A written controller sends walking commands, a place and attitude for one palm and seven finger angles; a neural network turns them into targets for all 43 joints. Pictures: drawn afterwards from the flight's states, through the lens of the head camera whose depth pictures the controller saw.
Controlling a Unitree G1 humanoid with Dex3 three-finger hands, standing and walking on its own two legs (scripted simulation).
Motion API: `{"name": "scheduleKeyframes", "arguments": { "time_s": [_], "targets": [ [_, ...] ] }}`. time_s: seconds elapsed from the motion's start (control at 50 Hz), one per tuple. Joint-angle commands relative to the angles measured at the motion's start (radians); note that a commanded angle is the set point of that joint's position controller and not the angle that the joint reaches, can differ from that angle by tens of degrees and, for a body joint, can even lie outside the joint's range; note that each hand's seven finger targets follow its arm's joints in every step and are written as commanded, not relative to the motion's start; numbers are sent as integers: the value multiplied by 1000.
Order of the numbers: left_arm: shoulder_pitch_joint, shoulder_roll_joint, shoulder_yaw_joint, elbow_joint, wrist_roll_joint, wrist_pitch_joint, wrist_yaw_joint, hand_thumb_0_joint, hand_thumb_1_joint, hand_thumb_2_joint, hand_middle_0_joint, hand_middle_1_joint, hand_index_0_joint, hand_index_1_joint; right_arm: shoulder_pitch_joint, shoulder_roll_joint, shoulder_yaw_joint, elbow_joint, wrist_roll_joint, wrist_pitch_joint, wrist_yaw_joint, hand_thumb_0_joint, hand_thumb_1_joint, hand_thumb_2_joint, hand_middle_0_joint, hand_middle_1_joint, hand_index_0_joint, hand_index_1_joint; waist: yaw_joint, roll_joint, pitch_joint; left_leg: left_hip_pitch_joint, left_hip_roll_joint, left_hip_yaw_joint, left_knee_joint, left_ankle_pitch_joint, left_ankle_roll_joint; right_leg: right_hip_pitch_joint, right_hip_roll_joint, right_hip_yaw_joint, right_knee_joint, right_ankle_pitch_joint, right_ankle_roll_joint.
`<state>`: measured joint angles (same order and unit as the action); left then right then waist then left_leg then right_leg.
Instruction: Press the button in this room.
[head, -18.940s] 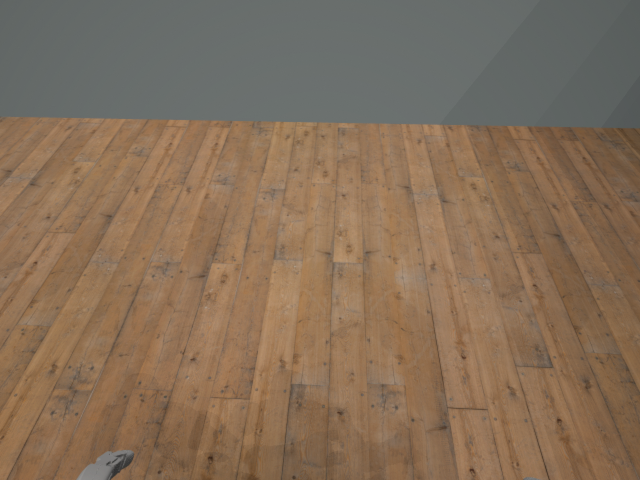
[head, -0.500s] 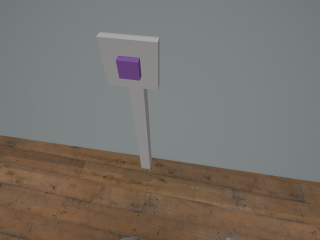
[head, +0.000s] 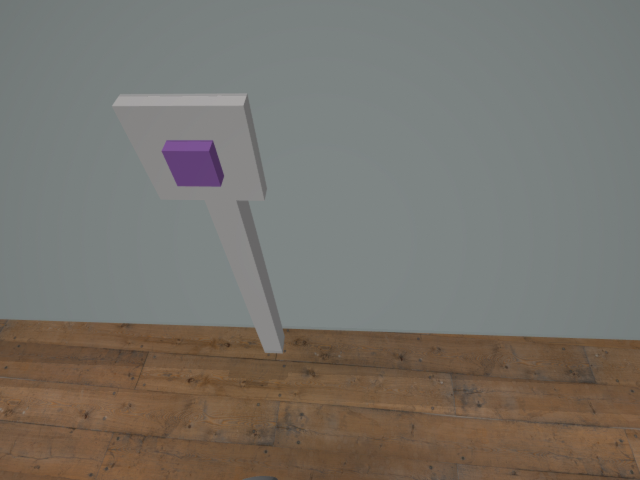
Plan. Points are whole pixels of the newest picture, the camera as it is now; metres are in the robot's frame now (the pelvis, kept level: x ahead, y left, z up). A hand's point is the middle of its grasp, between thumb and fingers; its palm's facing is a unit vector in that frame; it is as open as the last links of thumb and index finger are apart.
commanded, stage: come to a stop and stand still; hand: left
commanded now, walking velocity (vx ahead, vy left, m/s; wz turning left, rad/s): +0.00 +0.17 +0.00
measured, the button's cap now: (195, 162) +0.53 +0.22 +0.09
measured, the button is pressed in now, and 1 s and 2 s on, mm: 0 0 0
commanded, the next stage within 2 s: look again from close up in 1.10 s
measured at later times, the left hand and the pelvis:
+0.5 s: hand out of the picture -0.05 +0.24 -0.17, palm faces +0.03 -0.98 -0.18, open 7.4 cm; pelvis -0.04 +0.05 +0.02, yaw -1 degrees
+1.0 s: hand out of the picture +0.02 +0.17 -0.16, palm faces +0.03 -0.97 -0.22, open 7.2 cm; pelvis -0.03 -0.02 +0.01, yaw +0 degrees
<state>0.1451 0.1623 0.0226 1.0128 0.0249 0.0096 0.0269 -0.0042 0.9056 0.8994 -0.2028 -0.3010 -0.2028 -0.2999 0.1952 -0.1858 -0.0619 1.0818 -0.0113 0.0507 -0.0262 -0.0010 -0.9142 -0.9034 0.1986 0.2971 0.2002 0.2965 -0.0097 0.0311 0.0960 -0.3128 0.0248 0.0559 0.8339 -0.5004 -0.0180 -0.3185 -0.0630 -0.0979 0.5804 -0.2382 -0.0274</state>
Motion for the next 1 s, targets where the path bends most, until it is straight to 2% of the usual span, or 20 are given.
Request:
{"name": "scheduleKeyframes", "arguments": {
  "time_s": [0.0, 0.12, 0.18, 0.2, 0.24, 0.26, 0.28, 0.34, 0.4, 0.5, 0.54, 0.6, 0.64, 0.68, 0.7, 0.72, 0.74, 0.84, 0.9, 0.98],
  "targets": [
    [69, 199, 52, -44, 1, -10, 19, 0, 900, 900, -200, -300, -200, -300, 63, -57, -10, -45, 4, -6, 8, 0, -900, -900, 200, 300, 200, 300, 35, -173, -146, -65, 2, -66, 141, 0, -10, 164, -272, 241, -220, 515, -158],
    [98, 212, 65, -30, 8, -8, 18, 0, 900, 900, -200, -300, -200, -300, 59, -53, 0, -62, 6, -23, 14, 0, -900, -900, 200, 300, 200, 300, 61, -219, -192, -14, -6, -34, -116, 16, -17, 223, -251, 262, -247, 314, -146],
    [60, 202, 60, -20, 0, 1, 13, 0, 900, 900, -200, -300, -200, -300, 158, -35, 8, -24, 5, -35, 13, 0, -900, -900, 200, 300, 200, 300, 13, -213, -183, 177, -24, 9, -374, 168, -4, 90, -189, 223, -251, 32, -77],
    [43, 175, 51, -21, -7, 6, 11, 0, 900, 900, -200, -300, -200, -300, 193, -44, 10, -7, 3, -42, 12, 0, -900, -900, 200, 300, 200, 300, -5, -163, -171, 259, -6, -15, -460, 214, 4, 7, -140, 192, -224, -100, -36],
    [51, 81, 28, -31, -18, 12, -1, 0, 900, 900, -200, -300, -200, -300, 157, -136, -6, -30, -12, -52, 6, 0, -900, -900, 200, 300, 200, 300, -1, 171, -79, 150, 235, -313, -671, -25, 86, -109, 5, 55, -19, -164, 44],
    [30, 72, 27, -32, -14, 15, -3, 0, 900, 900, -200, -300, -200, -300, 91, -160, -5, -53, -16, -50, 1, 0, -900, -900, 200, 300, 200, 300, 3, 188, 8, -17, 290, -363, -749, -138, 127, -64, 18, 50, 63, -157, 48],
    [30, 83, 28, -8, -1, 23, -2, 0, 900, 900, -200, -300, -200, -300, 39, -137, 3, -57, -15, -56, 1, 0, -900, -900, 200, 300, 200, 300, 10, 232, 44, -92, 273, -353, -794, -167, 125, -24, 3, 90, 136, -156, 46],
    [110, 76, 28, 40, 3, 19, -20, 0, 900, 900, -200, -300, -200, -300, 60, -101, 15, -42, -11, -66, -12, 0, -900, -900, 200, 300, 200, 300, 30, 121, 88, 6, 223, -262, -749, -28, 119, -126, 24, 98, 283, -108, 46],
    [109, 75, 25, 50, 1, 5, -26, 0, 900, 900, -200, -300, -200, -300, 148, -97, 14, -19, -9, -80, -21, 0, -900, -900, 200, 300, 200, 300, -3, 67, 40, 218, 231, -230, -685, 246, 135, -239, 12, 102, 317, -91, 66],
    [68, 64, 20, 35, -7, 3, -26, 0, 900, 900, -200, -300, -200, -300, 242, -107, 4, 24, -17, -84, -38, 0, -900, -900, 200, 300, 200, 300, -42, 70, -60, 403, 291, -202, -537, 841, 182, -235, -3, 89, 243, -174, 75],
    [49, 57, 17, 29, -11, 2, -25, 0, 900, 900, -200, -300, -200, -300, 239, -114, -2, 33, -17, -78, -38, 0, -900, -900, 200, 300, 200, 300, -50, 92, -78, 389, 289, -184, -498, 917, 182, -171, 2, 75, 162, -209, 66],
    [96, 41, 16, 49, -18, -4, -21, 0, 900, 900, -200, -300, -200, -300, 193, -105, -3, 39, -13, -73, -32, 0, -900, -900, 200, 300, 200, 300, -22, 137, -98, 302, 235, -150, -464, 875, 144, -13, 24, 39, -14, -119, 52],
    [166, 53, 16, 78, -16, -16, -17, 0, 900, 900, -200, -300, -200, -300, 182, -93, -1, 43, -4, -72, -28, 0, -900, -900, 200, 300, 200, 300, 12, 70, -125, 218, 178, -113, -399, 734, 85, 159, 21, 27, -219, 127, 48],
    [211, 125, 19, 108, -14, -29, 2, 0, 900, 900, -200, -300, -200, -300, 187, -6, 19, 37, 9, -75, -18, 0, -900, -900, 200, 300, 200, 300, 16, -130, -146, 9, 77, -17, -345, 309, 8, 350, -166, 208, -210, 417, -8],
    [197, 142, 16, 112, -18, -32, 3, 0, 900, 900, -200, -300, -200, -300, 179, 10, 25, 35, 7, -70, -14, 0, -900, -900, 200, 300, 200, 300, 15, -157, -116, 4, 45, 6, -352, 149, -5, 303, -227, 224, -222, 438, -55],
    [172, 142, 19, 105, -18, -34, 4, 0, 900, 900, -200, -300, -200, -300, 181, 14, 23, 43, 3, -59, -16, 0, -900, -900, 200, 300, 200, 300, 9, -203, -98, 54, 49, 2, -332, 112, -10, 227, -217, 230, -259, 362, -84],
    [149, 125, 16, 102, -17, -32, 7, 0, 900, 900, -200, -300, -200, -300, 181, 9, 25, 49, -3, -49, -17, 0, -900, -900, 200, 300, 200, 300, 5, -241, -61, 75, 57, -3, -318, 105, -10, 172, -188, 218, -286, 298, -82],
    [120, 77, 0, 93, -24, -31, 11, 0, 900, 900, -200, -300, -200, -300, 221, 2, 33, 92, -2, -55, -15, 0, -900, -900, 200, 300, 200, 300, -1, -91, -35, 158, 93, -34, -443, 387, 0, 133, -82, 125, -249, 229, -23],
    [122, 93, 3, 92, -25, -31, 12, 0, 900, 900, -200, -300, -200, -300, 199, -6, 35, 89, -3, -58, -15, 0, -900, -900, 200, 300, 200, 300, 7, -22, -23, 145, 98, -31, -461, 414, -4, 167, -73, 119, -245, 256, -5],
    [138, 102, 5, 91, -23, -34, 15, 0, 900, 900, -200, -300, -200, -300, 186, -16, 32, 76, -1, -57, -16, 0, -900, -900, 200, 300, 200, 300, 7, -25, -64, 168, 96, -21, -456, 401, -6, 198, -79, 123, -258, 312, 6]
  ]
}}
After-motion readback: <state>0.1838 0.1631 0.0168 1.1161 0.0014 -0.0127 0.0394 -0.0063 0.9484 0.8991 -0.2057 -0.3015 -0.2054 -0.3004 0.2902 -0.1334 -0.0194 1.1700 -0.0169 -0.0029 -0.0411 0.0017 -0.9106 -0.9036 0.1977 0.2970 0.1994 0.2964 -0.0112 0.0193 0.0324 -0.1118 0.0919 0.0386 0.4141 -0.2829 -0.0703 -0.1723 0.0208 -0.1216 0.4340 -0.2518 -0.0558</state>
